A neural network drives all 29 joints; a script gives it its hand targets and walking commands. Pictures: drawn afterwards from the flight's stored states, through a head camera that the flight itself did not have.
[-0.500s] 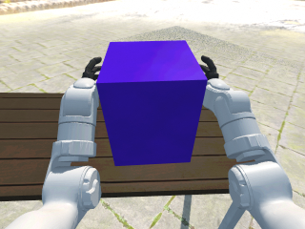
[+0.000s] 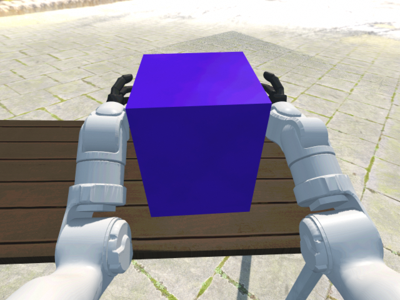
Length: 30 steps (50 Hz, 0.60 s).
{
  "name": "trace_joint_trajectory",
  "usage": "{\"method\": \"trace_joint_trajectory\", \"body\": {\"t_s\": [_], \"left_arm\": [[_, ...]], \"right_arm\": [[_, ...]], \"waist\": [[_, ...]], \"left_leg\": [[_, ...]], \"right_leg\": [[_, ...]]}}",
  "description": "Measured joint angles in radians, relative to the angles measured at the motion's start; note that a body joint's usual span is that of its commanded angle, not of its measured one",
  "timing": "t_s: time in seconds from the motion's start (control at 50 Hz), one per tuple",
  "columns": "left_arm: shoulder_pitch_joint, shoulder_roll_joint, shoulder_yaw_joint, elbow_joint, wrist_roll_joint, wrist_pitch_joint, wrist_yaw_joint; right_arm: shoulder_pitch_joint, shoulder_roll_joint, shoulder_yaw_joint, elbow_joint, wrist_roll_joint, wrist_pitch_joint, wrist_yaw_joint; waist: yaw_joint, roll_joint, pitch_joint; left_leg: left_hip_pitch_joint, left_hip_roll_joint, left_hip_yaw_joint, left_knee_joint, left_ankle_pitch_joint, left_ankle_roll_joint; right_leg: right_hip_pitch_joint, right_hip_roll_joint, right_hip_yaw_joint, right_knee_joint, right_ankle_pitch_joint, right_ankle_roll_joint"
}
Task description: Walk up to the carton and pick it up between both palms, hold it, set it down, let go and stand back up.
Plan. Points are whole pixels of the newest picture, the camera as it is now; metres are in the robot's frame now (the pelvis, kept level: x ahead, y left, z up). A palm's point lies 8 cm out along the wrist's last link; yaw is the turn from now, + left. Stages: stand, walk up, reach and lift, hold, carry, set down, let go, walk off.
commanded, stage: hold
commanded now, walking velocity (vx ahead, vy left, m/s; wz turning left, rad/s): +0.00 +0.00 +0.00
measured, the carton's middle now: (197, 133) +0.39 +0.02 +0.21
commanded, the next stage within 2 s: none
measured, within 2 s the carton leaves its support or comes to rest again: neither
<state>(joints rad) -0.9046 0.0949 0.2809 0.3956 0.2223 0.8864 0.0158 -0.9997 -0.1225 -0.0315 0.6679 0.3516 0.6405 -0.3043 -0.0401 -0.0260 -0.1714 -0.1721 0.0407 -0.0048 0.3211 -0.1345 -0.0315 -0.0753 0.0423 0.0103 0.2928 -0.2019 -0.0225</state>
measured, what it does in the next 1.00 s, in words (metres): stands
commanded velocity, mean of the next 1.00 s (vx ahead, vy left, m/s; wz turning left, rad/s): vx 0.00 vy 0.00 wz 0.00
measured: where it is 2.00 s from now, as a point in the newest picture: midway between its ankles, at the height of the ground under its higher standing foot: outside the picture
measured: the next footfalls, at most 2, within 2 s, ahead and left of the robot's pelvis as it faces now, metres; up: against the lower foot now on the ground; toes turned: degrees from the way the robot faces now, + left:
none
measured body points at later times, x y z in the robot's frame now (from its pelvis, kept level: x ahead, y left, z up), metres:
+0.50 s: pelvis +0.00 +0.00 +0.00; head -0.08 +0.02 +0.44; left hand +0.38 +0.17 +0.27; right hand +0.39 -0.12 +0.28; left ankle +0.02 +0.14 -0.75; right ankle -0.03 -0.10 -0.75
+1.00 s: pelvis +0.00 +0.00 +0.00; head -0.08 +0.02 +0.44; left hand +0.39 +0.17 +0.27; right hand +0.39 -0.12 +0.28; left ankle +0.02 +0.14 -0.75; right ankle -0.03 -0.10 -0.75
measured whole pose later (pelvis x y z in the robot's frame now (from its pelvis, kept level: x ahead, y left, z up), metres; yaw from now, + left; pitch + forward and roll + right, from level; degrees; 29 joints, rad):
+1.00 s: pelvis +0.00 +0.00 +0.00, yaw +0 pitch -1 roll +0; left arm -0.90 0.09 0.28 0.39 0.22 0.89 0.02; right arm -1.00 -0.12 -0.03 0.66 0.36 0.65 -0.31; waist -0.04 -0.02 -0.18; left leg -0.17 0.04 0.00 0.32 -0.14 -0.03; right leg -0.07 0.04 0.01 0.29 -0.20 -0.02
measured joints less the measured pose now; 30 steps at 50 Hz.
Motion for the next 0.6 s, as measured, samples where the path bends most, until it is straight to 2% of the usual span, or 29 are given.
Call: {"method": "trace_joint_trajectory", "body": {"t_s": [0.6], "left_arm": [[0.000, 0.000, 0.000, -0.007, 0.000, 0.008, 0.000]], "right_arm": [[0.000, -0.001, 0.000, -0.003, 0.005, 0.006, -0.002]], "waist": [[0.000, 0.003, -0.008]], "left_leg": [[0.000, 0.000, 0.000, 0.003, 0.000, 0.000]], "right_leg": [[0.001, 0.000, 0.000, 0.000, 0.001, 0.000]]}}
